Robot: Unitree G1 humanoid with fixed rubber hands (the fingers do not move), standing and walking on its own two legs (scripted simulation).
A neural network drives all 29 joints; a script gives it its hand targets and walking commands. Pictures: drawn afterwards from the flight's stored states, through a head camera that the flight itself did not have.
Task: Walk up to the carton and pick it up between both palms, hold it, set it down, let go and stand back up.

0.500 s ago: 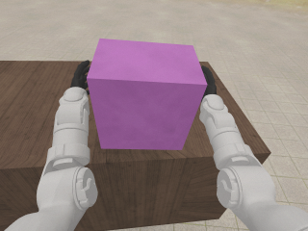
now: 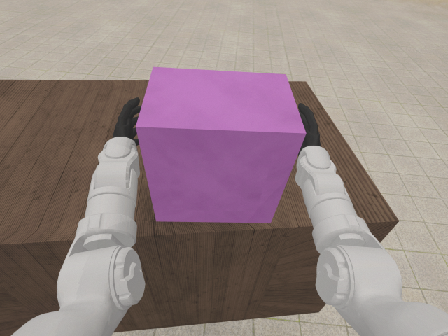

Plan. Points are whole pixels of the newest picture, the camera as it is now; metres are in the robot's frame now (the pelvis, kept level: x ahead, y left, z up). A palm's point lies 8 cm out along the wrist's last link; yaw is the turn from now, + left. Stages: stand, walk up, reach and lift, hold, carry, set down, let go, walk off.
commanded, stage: set down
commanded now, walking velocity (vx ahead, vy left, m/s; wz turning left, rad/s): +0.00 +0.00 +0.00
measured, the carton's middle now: (217, 152) +0.42 +0.00 +0.12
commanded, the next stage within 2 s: none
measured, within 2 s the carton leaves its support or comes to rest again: rests again in 1.18 s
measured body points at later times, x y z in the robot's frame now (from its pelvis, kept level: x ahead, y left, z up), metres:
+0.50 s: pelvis +0.00 +0.00 +0.00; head +0.00 +0.02 +0.45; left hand +0.43 +0.16 +0.13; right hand +0.41 -0.17 +0.13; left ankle +0.02 +0.14 -0.75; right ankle -0.03 -0.13 -0.75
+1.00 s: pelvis +0.01 +0.00 +0.00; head +0.03 +0.01 +0.45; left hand +0.44 +0.15 +0.10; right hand +0.42 -0.18 +0.10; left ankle +0.02 +0.14 -0.75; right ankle -0.03 -0.13 -0.75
